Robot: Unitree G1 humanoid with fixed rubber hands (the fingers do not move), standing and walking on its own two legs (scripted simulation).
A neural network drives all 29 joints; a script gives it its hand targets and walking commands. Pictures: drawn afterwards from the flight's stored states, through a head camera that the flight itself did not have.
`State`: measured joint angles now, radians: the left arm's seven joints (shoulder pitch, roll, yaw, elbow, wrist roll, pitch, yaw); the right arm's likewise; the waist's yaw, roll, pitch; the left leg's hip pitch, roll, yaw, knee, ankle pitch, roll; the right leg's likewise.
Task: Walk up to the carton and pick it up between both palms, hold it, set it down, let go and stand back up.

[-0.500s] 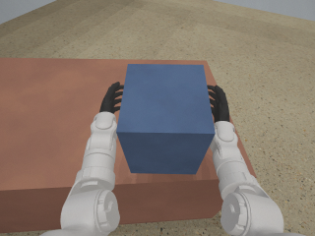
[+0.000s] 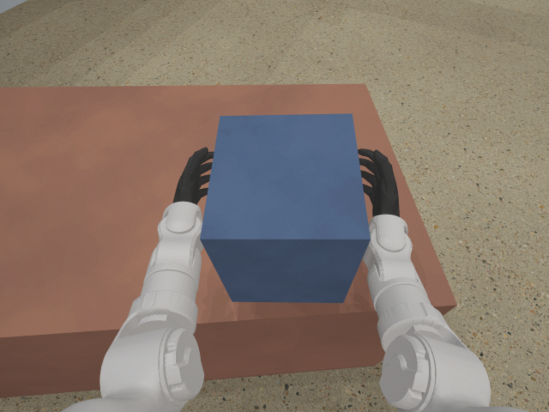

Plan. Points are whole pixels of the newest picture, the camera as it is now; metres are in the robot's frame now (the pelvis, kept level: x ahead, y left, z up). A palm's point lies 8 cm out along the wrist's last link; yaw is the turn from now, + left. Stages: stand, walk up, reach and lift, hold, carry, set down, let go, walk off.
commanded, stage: set down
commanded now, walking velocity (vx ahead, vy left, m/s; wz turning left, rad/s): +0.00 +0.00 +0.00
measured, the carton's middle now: (286, 216) +0.41 +0.01 +0.01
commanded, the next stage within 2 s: none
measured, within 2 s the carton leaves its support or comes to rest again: rests again in 1.68 s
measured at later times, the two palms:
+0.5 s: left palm (194, 203) +0.41 +0.16 +0.03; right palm (376, 207) +0.41 -0.13 +0.05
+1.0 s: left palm (199, 206) +0.43 +0.16 +0.00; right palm (373, 212) +0.42 -0.13 +0.02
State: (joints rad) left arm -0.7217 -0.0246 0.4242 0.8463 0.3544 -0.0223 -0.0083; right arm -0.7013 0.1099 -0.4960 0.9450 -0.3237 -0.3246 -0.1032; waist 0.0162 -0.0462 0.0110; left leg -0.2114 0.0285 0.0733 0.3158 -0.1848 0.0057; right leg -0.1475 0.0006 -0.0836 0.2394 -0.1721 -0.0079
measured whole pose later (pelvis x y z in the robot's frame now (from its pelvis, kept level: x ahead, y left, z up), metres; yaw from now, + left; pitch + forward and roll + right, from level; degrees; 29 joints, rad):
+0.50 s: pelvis +0.01 +0.00 +0.00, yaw +1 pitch +11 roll +0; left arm -0.80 0.03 0.46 1.08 0.35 -0.17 0.01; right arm -0.75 0.13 -0.61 1.01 -0.44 -0.37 -0.11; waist 0.00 -0.04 -0.06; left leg -0.35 0.03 0.07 0.33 -0.18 0.00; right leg -0.30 0.00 -0.10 0.29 -0.19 -0.01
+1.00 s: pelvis +0.00 +0.00 -0.01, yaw +0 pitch +18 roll -1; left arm -0.86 0.04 0.53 1.18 0.40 -0.23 0.02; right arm -0.80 0.15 -0.73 1.02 -0.55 -0.37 -0.09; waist 0.00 -0.04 -0.10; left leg -0.50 0.04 0.08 0.37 -0.18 0.01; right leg -0.45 0.00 -0.09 0.33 -0.19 -0.01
